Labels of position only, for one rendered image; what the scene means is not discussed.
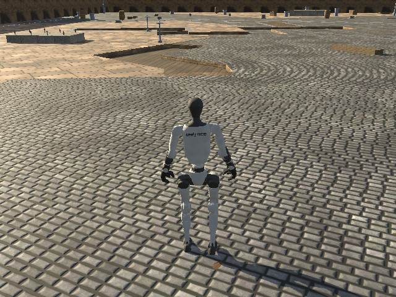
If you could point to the left robot forearm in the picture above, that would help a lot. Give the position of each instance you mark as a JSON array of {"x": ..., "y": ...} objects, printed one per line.
[{"x": 167, "y": 163}]

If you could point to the left robot foot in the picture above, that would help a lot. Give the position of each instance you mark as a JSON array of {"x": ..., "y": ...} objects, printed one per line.
[{"x": 187, "y": 247}]

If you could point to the right robot forearm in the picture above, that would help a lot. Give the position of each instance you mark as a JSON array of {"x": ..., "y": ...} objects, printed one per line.
[{"x": 228, "y": 161}]

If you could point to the left robot hand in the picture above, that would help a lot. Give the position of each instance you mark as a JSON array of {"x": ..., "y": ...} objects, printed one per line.
[{"x": 168, "y": 174}]

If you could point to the right robot hand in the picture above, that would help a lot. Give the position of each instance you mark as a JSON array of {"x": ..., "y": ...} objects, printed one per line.
[{"x": 233, "y": 172}]

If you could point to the right robot upper arm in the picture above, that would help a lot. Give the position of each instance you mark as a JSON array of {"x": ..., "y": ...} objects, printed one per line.
[{"x": 215, "y": 129}]

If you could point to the left robot upper arm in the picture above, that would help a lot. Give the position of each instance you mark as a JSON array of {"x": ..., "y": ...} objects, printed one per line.
[{"x": 177, "y": 131}]

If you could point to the robot left shin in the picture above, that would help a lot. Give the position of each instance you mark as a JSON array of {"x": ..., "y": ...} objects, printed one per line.
[{"x": 186, "y": 223}]

